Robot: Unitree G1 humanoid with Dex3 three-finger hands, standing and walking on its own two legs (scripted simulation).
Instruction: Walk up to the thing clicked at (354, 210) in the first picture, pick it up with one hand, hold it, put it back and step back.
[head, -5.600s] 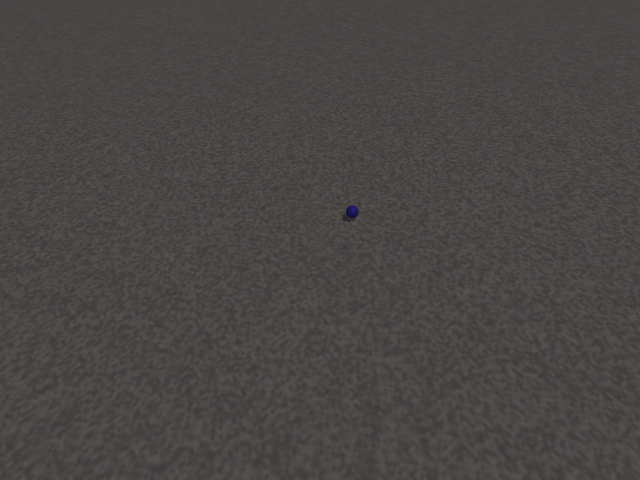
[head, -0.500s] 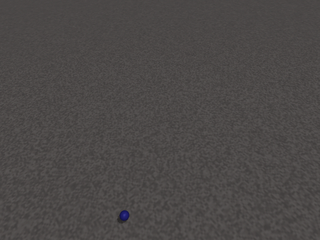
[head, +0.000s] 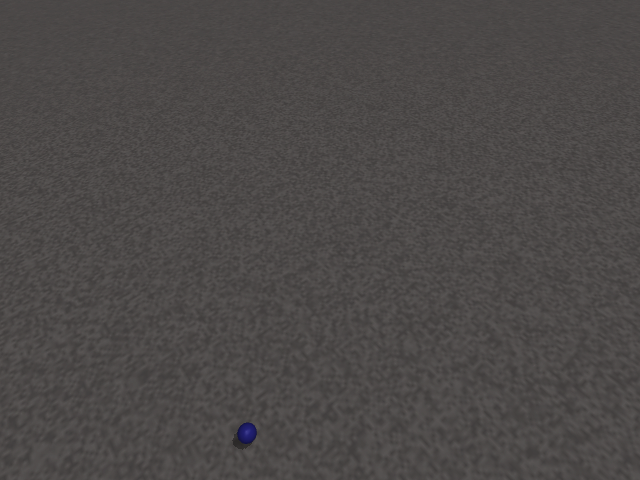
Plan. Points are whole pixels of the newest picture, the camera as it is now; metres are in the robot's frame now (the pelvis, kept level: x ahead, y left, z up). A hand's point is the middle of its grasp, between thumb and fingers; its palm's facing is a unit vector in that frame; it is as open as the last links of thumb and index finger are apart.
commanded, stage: walk up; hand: left
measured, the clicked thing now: (247, 433) +0.43 +0.26 -0.75
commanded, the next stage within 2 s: stand in 0.02 s
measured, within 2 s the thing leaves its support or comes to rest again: neither
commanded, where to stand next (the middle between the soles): +0.06 +0.02 m, yaw +0 degrees
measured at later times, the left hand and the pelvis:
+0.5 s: hand out of the picture +0.06 +0.25 -0.15, palm faces -0.03 -0.94 -0.34, open 7.4 cm; pelvis -0.01 -0.01 +0.00, yaw +0 degrees
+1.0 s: hand out of the picture +0.05 +0.25 -0.16, palm faces -0.03 -0.94 -0.35, open 7.4 cm; pelvis -0.02 -0.01 +0.00, yaw +0 degrees
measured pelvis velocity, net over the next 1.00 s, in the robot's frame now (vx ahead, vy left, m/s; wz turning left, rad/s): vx -0.02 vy -0.01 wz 0.00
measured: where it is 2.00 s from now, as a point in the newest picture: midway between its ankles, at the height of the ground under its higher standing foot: outside the picture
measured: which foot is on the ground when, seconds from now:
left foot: down 0.00-1.00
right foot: down 0.00-1.00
